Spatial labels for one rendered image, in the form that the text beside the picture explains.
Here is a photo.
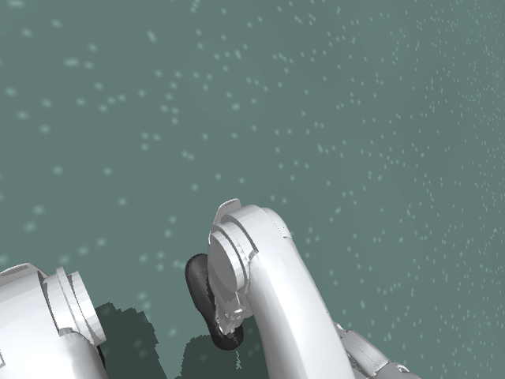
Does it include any right robot foot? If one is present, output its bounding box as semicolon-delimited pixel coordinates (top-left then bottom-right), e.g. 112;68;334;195
185;253;244;351

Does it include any right robot hand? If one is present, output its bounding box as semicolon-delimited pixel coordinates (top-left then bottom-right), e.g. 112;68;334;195
333;321;391;379

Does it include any right robot arm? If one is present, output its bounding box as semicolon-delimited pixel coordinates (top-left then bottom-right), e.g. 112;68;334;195
376;362;421;379

